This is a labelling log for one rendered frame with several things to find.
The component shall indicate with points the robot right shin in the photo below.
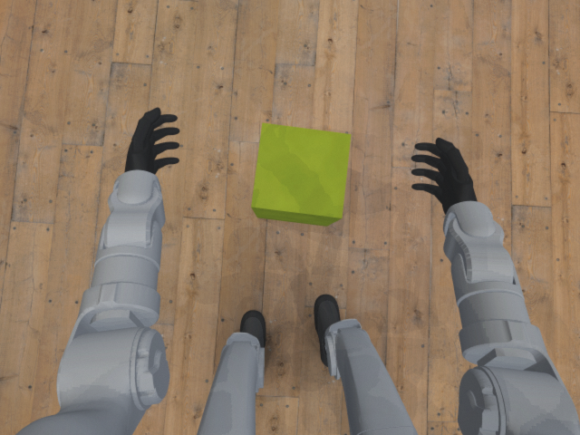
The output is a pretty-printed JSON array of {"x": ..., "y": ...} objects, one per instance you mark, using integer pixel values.
[{"x": 343, "y": 324}]

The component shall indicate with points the carton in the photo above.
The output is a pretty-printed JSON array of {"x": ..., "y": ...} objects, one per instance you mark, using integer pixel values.
[{"x": 300, "y": 175}]

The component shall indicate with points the robot right forearm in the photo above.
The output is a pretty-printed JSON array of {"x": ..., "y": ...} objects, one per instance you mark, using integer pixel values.
[{"x": 496, "y": 329}]

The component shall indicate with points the robot shin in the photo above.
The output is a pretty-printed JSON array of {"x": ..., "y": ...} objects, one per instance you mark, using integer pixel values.
[
  {"x": 240, "y": 337},
  {"x": 343, "y": 324}
]

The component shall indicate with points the robot left shin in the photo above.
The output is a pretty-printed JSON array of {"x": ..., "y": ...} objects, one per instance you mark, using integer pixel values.
[{"x": 240, "y": 337}]

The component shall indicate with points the left robot hand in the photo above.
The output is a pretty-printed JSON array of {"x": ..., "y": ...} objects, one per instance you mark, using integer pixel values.
[{"x": 142, "y": 151}]

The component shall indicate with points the robot right upper arm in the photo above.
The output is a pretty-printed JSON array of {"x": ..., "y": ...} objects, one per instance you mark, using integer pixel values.
[{"x": 502, "y": 401}]

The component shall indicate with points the robot left forearm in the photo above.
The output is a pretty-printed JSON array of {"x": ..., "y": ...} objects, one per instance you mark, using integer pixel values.
[{"x": 124, "y": 293}]

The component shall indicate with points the robot left upper arm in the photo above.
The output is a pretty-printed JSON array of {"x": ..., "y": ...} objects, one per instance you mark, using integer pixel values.
[{"x": 107, "y": 382}]

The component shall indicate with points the right robot hand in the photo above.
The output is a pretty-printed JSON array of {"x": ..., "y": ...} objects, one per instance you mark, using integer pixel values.
[{"x": 455, "y": 183}]

